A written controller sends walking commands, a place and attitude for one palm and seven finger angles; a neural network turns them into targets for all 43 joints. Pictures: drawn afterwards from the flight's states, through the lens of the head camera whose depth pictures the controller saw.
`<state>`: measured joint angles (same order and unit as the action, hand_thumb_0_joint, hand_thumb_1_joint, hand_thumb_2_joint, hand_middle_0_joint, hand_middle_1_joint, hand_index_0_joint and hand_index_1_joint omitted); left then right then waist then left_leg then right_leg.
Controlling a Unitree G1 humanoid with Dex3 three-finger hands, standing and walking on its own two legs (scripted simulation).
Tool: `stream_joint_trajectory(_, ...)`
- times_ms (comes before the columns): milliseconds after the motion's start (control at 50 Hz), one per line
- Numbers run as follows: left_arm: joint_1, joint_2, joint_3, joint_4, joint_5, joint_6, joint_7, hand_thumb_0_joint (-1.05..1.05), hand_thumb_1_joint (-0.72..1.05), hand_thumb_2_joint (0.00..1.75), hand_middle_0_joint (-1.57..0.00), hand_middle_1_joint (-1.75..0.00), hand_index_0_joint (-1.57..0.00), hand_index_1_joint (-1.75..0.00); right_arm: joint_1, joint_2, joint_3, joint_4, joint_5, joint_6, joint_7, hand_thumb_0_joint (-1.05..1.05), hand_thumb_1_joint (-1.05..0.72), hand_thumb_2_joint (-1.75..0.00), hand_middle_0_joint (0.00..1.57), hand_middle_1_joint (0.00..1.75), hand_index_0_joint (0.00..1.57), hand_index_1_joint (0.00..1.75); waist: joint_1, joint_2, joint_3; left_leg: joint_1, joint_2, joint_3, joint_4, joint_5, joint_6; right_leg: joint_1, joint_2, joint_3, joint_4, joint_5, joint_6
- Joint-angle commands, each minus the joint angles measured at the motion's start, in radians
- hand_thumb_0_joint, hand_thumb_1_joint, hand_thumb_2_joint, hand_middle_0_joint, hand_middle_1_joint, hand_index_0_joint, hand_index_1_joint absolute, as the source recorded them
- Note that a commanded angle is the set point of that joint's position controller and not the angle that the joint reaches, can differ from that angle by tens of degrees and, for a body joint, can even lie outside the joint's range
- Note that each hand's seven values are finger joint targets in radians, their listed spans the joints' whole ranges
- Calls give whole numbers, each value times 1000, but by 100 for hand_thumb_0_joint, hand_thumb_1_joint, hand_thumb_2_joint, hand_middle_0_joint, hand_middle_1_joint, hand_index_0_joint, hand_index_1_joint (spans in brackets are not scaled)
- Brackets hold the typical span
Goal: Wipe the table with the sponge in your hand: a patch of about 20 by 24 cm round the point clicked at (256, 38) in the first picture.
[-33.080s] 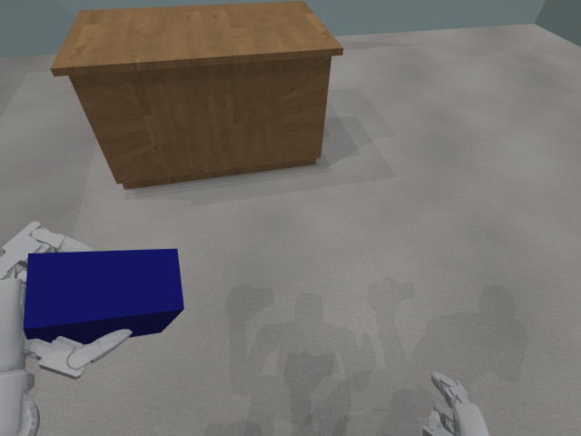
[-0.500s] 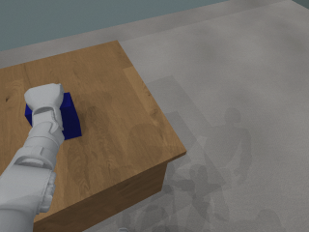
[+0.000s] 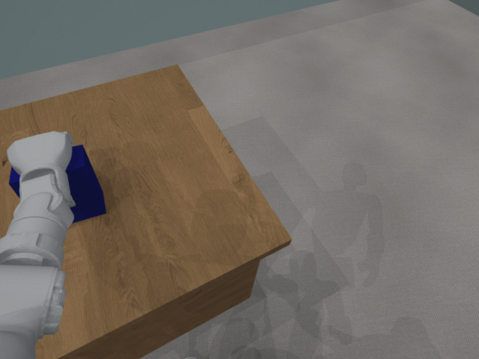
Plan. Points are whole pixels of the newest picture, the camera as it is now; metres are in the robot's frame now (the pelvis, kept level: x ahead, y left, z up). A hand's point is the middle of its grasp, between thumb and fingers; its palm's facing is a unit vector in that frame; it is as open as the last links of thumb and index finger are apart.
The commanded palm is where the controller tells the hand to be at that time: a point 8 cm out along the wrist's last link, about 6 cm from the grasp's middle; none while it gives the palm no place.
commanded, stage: slide back across to the first lane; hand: left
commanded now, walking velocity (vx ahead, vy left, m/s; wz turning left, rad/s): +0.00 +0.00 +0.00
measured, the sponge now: (67, 196) +0.42 +0.32 -0.02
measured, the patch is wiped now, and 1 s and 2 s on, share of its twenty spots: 0.90 0.90 0.90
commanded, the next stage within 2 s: wipe back along the first lane in 0.26 s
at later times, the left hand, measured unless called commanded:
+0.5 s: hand (23, 200) +0.38 +0.36 +0.03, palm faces -0.14 -0.01 -0.99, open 10.5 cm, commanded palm +0.35 +0.34 +0.07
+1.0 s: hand (31, 222) +0.34 +0.34 +0.02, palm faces -0.09 -0.01 -1.00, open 10.5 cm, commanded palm +0.30 +0.32 +0.05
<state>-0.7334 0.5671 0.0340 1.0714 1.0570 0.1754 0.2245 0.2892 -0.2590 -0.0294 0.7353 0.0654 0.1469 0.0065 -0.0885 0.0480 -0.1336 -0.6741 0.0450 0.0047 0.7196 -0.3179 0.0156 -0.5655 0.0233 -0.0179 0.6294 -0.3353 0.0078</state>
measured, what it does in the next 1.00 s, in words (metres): stands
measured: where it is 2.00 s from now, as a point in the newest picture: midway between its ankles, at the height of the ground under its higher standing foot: outside the picture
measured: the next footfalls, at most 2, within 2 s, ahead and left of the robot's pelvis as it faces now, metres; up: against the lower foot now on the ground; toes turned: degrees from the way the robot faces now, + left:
none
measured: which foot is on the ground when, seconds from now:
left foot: down 0.00-1.00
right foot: down 0.00-1.00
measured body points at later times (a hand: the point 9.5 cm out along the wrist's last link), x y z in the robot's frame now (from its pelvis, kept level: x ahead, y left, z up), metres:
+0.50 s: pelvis +0.01 +0.00 +0.00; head +0.07 +0.01 +0.45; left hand +0.38 +0.36 +0.08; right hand +0.12 -0.28 -0.12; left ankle +0.01 +0.11 -0.72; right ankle -0.03 -0.13 -0.72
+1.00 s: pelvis -0.01 +0.00 +0.00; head +0.03 +0.00 +0.45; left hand +0.34 +0.33 +0.08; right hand +0.12 -0.25 -0.12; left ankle +0.01 +0.11 -0.72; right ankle -0.03 -0.13 -0.72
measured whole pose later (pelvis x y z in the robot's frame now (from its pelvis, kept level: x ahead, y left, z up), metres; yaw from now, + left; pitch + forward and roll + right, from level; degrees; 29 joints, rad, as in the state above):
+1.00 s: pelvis -0.01 +0.00 +0.00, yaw +2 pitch +11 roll -3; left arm -0.43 0.50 0.00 0.77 1.02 0.16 0.24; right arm 0.21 -0.26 -0.03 0.69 0.07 0.18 0.00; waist 0.00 0.05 -0.12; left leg -0.58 0.02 -0.02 0.70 -0.31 0.02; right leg -0.46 0.01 -0.04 0.62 -0.34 0.01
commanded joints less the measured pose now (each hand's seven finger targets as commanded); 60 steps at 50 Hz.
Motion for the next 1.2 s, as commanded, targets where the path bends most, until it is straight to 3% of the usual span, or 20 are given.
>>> stream_joint_trajectory(0, -240, 265, 32, -149, 2, -15, -3, 0, 10, 130, -120, -160, -120, -160, 25, -175, -56, -85, 3, -30, -6, 0, -90, -90, 20, 30, 20, 30, 40, 24, -313, 335, -29, -25, -74, 343, 35, 101, 39, -33, -70, 319, -63)
stream_joint_trajectory(80, -144, 297, 65, -171, 15, -45, -6, 0, 10, 130, -120, -160, -120, -160, 23, -184, -63, -82, 0, -20, -4, 0, -90, -90, 20, 30, 20, 30, 53, 4, -306, 333, -38, -11, -61, 386, 39, 136, 37, -30, -70, 392, -63)
stream_joint_trajectory(140, -124, 285, 57, -192, 20, -59, -6, 0, 10, 130, -120, -160, -120, -160, 13, -184, -65, -85, 0, -17, -2, 0, -90, -90, 20, 30, 20, 30, 50, 26, -273, 349, -40, -14, -62, 413, 39, 118, 36, -34, -70, 398, -66)
stream_joint_trajectory(320, -98, 344, 98, -227, 27, -96, -18, 0, 10, 130, -120, -160, -120, -160, 0, -193, -69, -87, -2, -8, -7, 0, -90, -90, 20, 30, 20, 30, 59, 36, -294, 359, -49, -10, -52, 436, 41, 151, 31, -28, -67, 443, -70)
stream_joint_trajectory(400, -46, 251, 55, -271, 5, -117, -29, 0, 10, 130, -120, -160, -120, -160, -22, -179, -72, -101, 2, -8, -5, 0, -90, -90, 20, 30, 20, 30, 56, 32, -287, 379, -42, -17, -51, 453, 41, 133, 32, -29, -74, 440, -72)
stream_joint_trajectory(440, -13, 235, 41, -288, -5, -116, -26, 0, 10, 130, -120, -160, -120, -160, -23, -181, -72, -103, 1, -4, -2, 0, -90, -90, 20, 30, 20, 30, 54, 23, -275, 376, -44, -17, -50, 429, 41, 125, 34, -36, -75, 418, -70)
stream_joint_trajectory(480, 13, 215, 36, -307, -12, -111, -19, 0, 10, 130, -120, -160, -120, -160, -35, -179, -74, -107, 2, 0, -1, 0, -90, -90, 20, 30, 20, 30, 59, 2, -275, 370, -45, -16, -53, 418, 41, 132, 34, -35, -76, 412, -70)
stream_joint_trajectory(500, 29, 198, 41, -343, -27, -116, -19, 0, 10, 130, -120, -160, -120, -160, -51, -173, -74, -117, 4, -4, -3, 0, -90, -90, 20, 30, 20, 30, 70, 31, -291, 383, -43, -18, -58, 438, 40, 143, 32, -30, -77, 423, -73)
stream_joint_trajectory(560, 66, 181, 22, -347, -22, -92, -4, 0, 10, 130, -120, -160, -120, -160, -59, -174, -71, -116, 5, 2, 0, 0, -90, -90, 20, 30, 20, 30, 67, 5, -255, 365, -47, -21, -66, 390, 39, 134, 34, -40, -79, 377, -71)
stream_joint_trajectory(600, 103, 196, 57, -356, -35, -78, 3, 0, 10, 130, -120, -160, -120, -160, -80, -174, -68, -120, 7, 0, -2, 0, -90, -90, 20, 30, 20, 30, 85, -1, -253, 360, -43, -30, -79, 387, 37, 149, 34, -38, -80, 365, -76)
stream_joint_trajectory(620, 93, 160, 11, -355, -28, -69, 5, 0, 10, 130, -120, -160, -120, -160, -76, -173, -67, -120, 5, 1, -3, 0, -90, -90, 20, 30, 20, 30, 70, 8, -233, 363, -48, -25, -78, 358, 38, 134, 34, -42, -84, 340, -72)
stream_joint_trajectory(660, 113, 171, 20, -335, -22, -49, 8, 0, 10, 130, -120, -160, -120, -160, -79, -173, -63, -121, 6, 2, -2, 0, -90, -90, 20, 30, 20, 30, 75, -24, -208, 335, -50, -28, -91, 312, 38, 137, 33, -45, -91, 303, -71)
stream_joint_trajectory(800, 124, 153, 11, -319, -19, -33, -7, 0, 10, 130, -120, -160, -120, -160, -106, -166, -52, -131, 9, -2, -12, 0, -90, -90, 20, 30, 20, 30, 82, -26, -173, 313, -50, -33, -108, 242, 37, 127, 31, -41, -101, 231, -76)
stream_joint_trajectory(860, 161, 105, -34, -319, -10, -28, -10, 0, 10, 130, -120, -160, -120, -160, -104, -160, -51, -145, 7, -1, -9, 0, -90, -90, 20, 30, 20, 30, 83, -20, -163, 310, -54, -33, -104, 217, 33, 103, 34, -48, -96, 197, -75)
stream_joint_trajectory(900, 144, 53, -62, -342, -25, -30, -14, 0, 10, 130, -120, -160, -120, -160, -119, -152, -48, -153, 9, -5, -9, 0, -90, -90, 20, 30, 20, 30, 79, -16, -163, 317, -47, -37, -109, 214, 32, 93, 35, -49, -93, 190, -78)
stream_joint_trajectory(940, 189, 93, -32, -339, -22, -21, -7, 0, 10, 130, -120, -160, -120, -160, -112, -160, -52, -152, 6, -2, -12, 0, -90, -90, 20, 30, 20, 30, 88, -21, -175, 312, -50, -32, -97, 209, 32, 104, 35, -46, -90, 193, -76)
stream_joint_trajectory(960, 208, 61, -53, -356, -29, -18, -7, 0, 10, 130, -120, -160, -120, -160, -117, -155, -50, -159, 7, -2, -11, 0, -90, -90, 20, 30, 20, 30, 88, -36, -177, 309, -52, -29, -99, 210, 33, 114, 35, -47, -92, 202, -74)
stream_joint_trajectory(980, 237, 80, -29, -360, -35, -13, -4, 0, 10, 130, -120, -160, -120, -160, -124, -158, -51, -161, 8, -2, -12, 0, -90, -90, 20, 30, 20, 30, 95, -54, -174, 299, -51, -27, -97, 210, 33, 128, 34, -44, -93, 213, -73)
stream_joint_trajectory(1100, 319, 15, -60, -453, -59, 18, -7, 0, 10, 130, -120, -160, -120, -160, -167, -147, -47, -184, 15, -9, -10, 0, -90, -90, 20, 30, 20, 30, 107, -33, -176, 320, -49, -32, -102, 250, 32, 150, 35, -47, -87, 248, -76)
stream_joint_trajectory(1180, 371, 29, -57, -477, -60, 51, -7, 0, 10, 130, -120, -160, -120, -160, -175, -152, -42, -186, 14, -11, -13, 0, -90, -90, 20, 30, 20, 30, 105, -67, -136, 307, -56, -28, -111, 209, 31, 154, 34, -47, -98, 219, -70)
